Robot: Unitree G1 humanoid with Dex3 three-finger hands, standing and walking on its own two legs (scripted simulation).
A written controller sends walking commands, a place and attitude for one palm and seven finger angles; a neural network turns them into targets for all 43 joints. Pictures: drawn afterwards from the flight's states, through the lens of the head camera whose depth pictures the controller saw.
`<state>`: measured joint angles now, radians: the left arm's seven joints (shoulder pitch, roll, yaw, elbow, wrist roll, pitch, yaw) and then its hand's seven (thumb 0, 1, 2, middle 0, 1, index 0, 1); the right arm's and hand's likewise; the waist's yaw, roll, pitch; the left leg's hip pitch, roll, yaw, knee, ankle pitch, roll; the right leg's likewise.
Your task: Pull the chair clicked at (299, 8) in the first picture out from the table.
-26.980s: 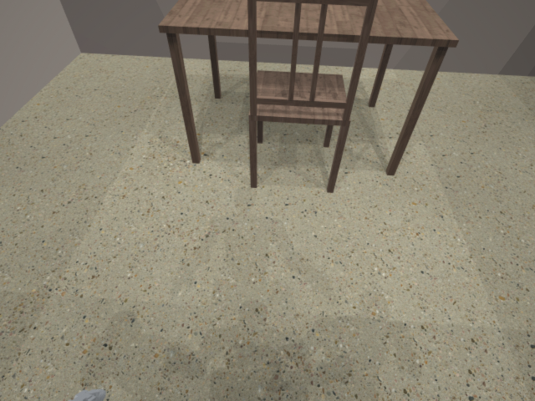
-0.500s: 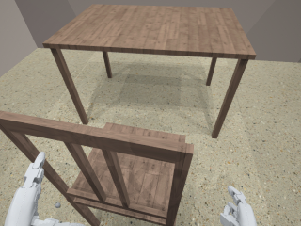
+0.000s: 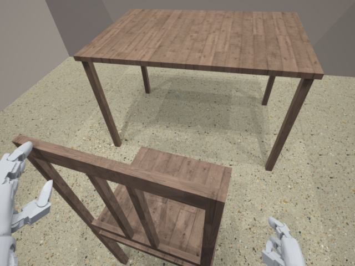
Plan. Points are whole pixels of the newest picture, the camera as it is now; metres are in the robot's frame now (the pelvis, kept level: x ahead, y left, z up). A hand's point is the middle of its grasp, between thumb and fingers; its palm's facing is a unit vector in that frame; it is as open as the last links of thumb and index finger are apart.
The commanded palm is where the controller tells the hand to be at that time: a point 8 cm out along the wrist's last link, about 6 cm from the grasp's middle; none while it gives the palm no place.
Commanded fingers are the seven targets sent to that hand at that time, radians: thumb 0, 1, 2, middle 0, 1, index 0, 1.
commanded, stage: draw the hand back to the body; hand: left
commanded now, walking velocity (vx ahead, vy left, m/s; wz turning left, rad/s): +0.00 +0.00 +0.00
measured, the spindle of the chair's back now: (116, 210) +0.25 +0.21 -0.05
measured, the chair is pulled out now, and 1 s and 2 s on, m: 0.59 0.59 0.59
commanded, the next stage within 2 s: step back with the hand held close in 0.38 s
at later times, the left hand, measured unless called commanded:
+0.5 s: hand (47, 179) +0.20 +0.26 +0.17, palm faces +0.48 -0.76 -0.44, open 7.4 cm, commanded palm +0.15 +0.29 +0.18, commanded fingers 0.00 0.90 0.90 -0.20 -0.30 -0.20 -0.30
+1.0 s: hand (33, 204) +0.16 +0.27 +0.16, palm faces +0.37 -0.76 -0.54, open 7.4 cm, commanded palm +0.10 +0.30 +0.18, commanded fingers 0.00 0.90 0.90 -0.20 -0.30 -0.20 -0.30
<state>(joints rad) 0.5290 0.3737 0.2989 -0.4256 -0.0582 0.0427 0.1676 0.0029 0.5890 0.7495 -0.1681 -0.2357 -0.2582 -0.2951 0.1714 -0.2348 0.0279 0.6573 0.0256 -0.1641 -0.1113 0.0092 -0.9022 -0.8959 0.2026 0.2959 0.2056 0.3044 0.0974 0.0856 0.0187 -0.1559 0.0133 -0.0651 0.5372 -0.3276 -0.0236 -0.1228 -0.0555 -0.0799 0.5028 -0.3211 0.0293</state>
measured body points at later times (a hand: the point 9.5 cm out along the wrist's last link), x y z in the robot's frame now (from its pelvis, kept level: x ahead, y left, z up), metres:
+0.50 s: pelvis +0.00 -0.01 +0.00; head -0.01 -0.04 +0.45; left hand +0.17 +0.30 +0.19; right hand +0.18 -0.25 -0.09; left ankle -0.02 +0.14 -0.73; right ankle -0.03 -0.14 -0.73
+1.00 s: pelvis -0.05 +0.01 +0.00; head -0.03 -0.01 +0.45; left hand +0.13 +0.30 +0.19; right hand +0.12 -0.23 -0.10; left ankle -0.02 +0.14 -0.73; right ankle -0.03 -0.14 -0.73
